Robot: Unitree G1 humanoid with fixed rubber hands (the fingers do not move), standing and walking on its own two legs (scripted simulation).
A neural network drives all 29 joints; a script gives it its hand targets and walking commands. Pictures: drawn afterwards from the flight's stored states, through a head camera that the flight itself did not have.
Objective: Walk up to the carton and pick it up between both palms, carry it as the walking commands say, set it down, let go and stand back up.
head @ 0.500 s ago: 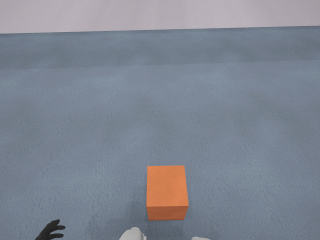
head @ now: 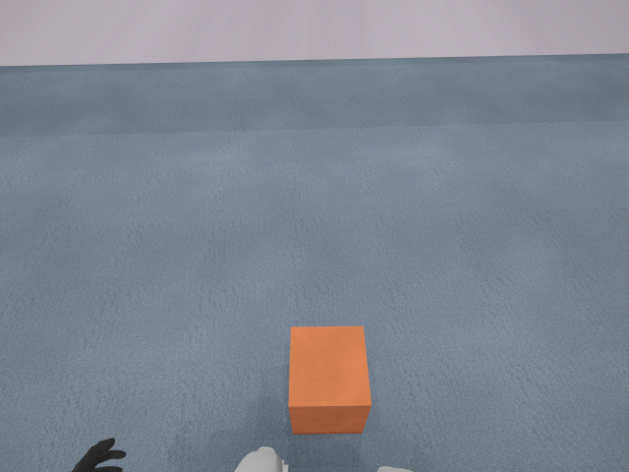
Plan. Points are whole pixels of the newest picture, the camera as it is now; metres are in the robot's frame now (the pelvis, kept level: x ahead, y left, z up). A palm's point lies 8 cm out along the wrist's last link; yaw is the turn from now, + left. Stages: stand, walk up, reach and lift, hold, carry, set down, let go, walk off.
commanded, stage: walk up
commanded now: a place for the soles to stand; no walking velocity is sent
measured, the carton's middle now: (327, 381) +0.46 +0.01 -0.60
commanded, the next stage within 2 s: none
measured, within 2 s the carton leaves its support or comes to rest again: neither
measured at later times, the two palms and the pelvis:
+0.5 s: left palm out of the picture +0.10 +0.32 -0.09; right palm out of the picture +0.07 -0.36 -0.08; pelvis +0.00 -0.01 +0.00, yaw +0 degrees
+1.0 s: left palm out of the picture +0.11 +0.33 -0.09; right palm out of the picture +0.07 -0.35 -0.07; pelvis +0.00 +0.00 +0.00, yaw +1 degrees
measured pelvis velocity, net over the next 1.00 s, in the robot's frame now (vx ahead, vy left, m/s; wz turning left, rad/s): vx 0.00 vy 0.00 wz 0.01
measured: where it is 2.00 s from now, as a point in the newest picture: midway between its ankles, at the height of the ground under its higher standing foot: outside the picture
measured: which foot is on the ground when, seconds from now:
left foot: down 0.00-1.00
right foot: down 0.00-1.00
